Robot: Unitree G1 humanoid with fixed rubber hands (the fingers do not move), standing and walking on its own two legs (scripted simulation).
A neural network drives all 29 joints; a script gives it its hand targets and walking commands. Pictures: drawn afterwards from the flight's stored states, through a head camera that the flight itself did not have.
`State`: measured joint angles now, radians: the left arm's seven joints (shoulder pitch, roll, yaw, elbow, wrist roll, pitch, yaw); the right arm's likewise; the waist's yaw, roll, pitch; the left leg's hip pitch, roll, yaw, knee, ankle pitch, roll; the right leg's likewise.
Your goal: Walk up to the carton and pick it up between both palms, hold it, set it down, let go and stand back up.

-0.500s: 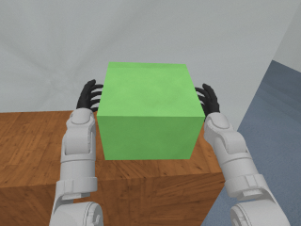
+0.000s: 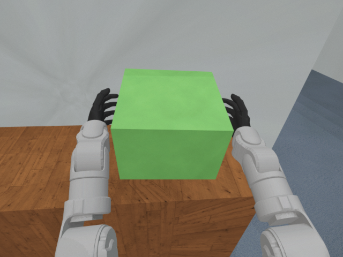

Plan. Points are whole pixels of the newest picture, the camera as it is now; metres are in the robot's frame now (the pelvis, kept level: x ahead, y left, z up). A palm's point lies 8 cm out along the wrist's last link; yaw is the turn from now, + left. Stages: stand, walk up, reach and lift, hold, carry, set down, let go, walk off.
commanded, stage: hold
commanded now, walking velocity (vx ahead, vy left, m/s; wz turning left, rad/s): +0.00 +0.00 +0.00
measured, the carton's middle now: (168, 122) +0.40 +0.01 +0.15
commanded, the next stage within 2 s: none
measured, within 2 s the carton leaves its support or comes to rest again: neither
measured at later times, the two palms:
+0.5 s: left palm (98, 122) +0.36 +0.17 +0.18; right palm (240, 127) +0.35 -0.15 +0.18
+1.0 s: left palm (98, 122) +0.36 +0.17 +0.18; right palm (239, 127) +0.36 -0.15 +0.18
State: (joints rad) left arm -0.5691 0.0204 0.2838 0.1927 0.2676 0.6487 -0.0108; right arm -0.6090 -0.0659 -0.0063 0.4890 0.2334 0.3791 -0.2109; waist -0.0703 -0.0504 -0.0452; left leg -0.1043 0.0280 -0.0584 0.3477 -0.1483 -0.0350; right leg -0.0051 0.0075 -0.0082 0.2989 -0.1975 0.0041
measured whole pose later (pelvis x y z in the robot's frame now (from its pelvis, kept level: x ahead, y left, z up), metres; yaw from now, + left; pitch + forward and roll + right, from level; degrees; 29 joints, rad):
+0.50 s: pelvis +0.00 +0.00 +0.00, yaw +0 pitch -6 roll -1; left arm -0.57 0.02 0.28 0.18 0.27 0.66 -0.01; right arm -0.61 -0.07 0.00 0.49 0.24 0.38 -0.21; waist -0.07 -0.05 -0.04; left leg -0.10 0.03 -0.06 0.35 -0.15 -0.04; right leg 0.00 0.01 -0.01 0.30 -0.20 0.00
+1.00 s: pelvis +0.00 +0.00 +0.00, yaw +0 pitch -6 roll -1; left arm -0.58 0.02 0.29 0.21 0.27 0.65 -0.01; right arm -0.62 -0.07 -0.01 0.51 0.24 0.38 -0.21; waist -0.07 -0.05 -0.04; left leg -0.10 0.03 -0.06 0.35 -0.15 -0.04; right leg 0.00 0.01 -0.01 0.30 -0.20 0.00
